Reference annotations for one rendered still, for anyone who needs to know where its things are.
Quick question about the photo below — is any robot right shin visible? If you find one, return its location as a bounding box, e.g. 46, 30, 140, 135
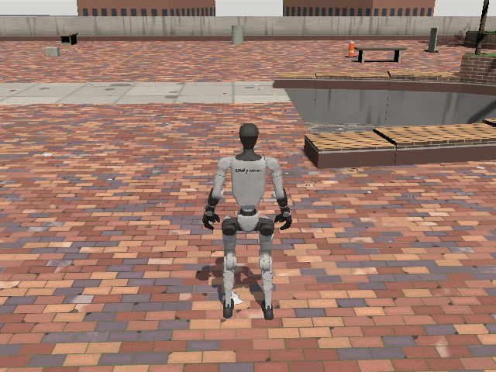
261, 257, 273, 310

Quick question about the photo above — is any robot left hand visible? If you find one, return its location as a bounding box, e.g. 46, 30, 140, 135
202, 213, 220, 230

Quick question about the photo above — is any robot right forearm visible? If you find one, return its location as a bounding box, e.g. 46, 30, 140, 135
277, 188, 291, 217

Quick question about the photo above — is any robot left forearm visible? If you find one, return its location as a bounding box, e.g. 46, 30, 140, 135
205, 188, 219, 216

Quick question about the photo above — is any robot right hand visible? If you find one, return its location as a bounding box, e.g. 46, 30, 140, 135
274, 214, 292, 230

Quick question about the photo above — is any left robot upper arm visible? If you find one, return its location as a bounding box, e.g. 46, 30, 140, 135
212, 157, 233, 199

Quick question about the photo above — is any left robot foot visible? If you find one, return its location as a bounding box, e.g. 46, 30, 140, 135
223, 298, 234, 319

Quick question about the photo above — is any right robot upper arm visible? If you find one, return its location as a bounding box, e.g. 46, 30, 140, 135
265, 157, 284, 200

